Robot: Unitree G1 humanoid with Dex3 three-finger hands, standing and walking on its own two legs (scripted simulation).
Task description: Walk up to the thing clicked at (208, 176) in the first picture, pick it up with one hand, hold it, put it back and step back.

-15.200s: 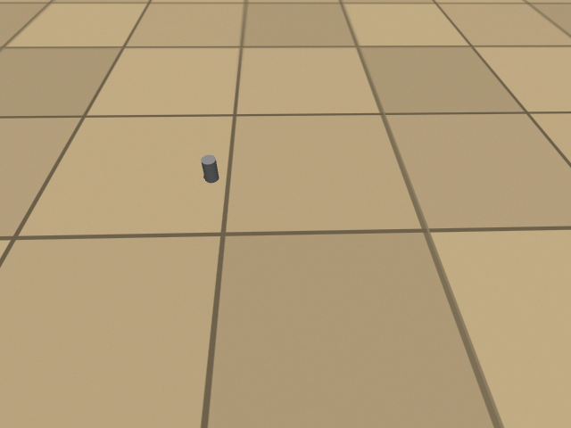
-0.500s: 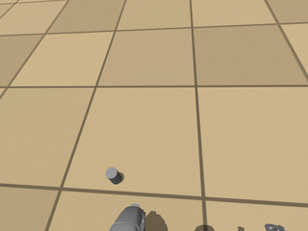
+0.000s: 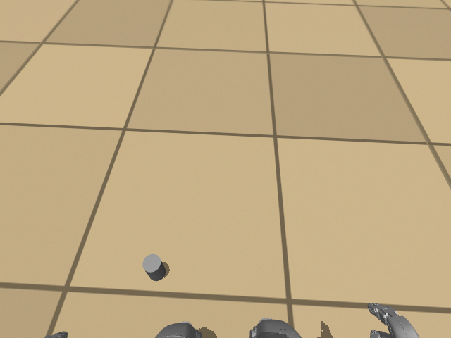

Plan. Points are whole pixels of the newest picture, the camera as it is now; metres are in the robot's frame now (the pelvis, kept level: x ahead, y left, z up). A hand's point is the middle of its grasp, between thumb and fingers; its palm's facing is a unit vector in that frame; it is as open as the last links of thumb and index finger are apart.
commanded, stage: walk up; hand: left
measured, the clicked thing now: (154, 267) +0.44 +0.27 -0.68
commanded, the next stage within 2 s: none
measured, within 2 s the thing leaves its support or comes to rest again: neither
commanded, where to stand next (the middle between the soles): +0.05 +0.01 m, yaw +0 degrees
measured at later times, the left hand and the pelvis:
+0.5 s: hand out of the picture +0.09 +0.28 -0.13, palm faces +0.00 -0.95 -0.30, open 7.4 cm; pelvis -0.02 +0.03 +0.03, yaw +1 degrees
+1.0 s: hand out of the picture +0.06 +0.25 -0.12, palm faces +0.06 -0.94 -0.35, open 7.4 cm; pelvis +0.01 +0.00 +0.04, yaw +3 degrees
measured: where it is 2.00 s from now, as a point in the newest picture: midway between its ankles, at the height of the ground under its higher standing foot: outside the picture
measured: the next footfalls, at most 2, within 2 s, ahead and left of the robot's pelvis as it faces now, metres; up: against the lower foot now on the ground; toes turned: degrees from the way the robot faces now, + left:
left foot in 0.22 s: +0.02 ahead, +0.14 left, +0.00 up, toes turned +1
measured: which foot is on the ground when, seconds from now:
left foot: down 0.00-0.04, up 0.06-0.20, down 0.22-1.00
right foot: down 0.00-1.00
